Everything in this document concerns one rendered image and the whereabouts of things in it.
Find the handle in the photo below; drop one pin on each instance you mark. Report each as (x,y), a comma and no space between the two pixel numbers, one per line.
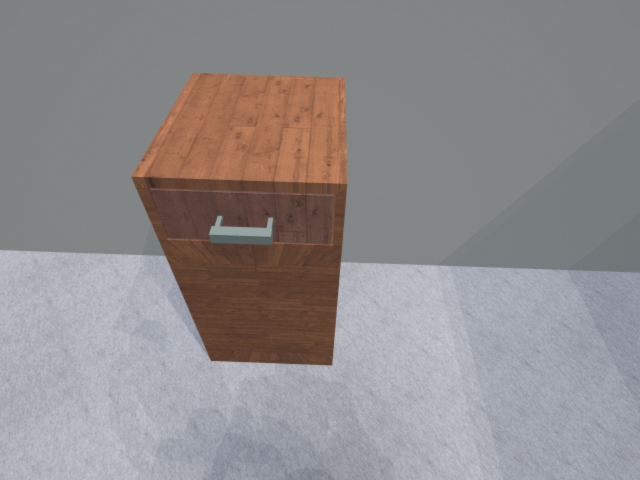
(241,235)

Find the cabinet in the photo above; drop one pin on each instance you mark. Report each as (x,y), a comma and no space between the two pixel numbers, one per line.
(255,303)

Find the drawer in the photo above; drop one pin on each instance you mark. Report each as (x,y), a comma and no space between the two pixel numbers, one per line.
(298,217)

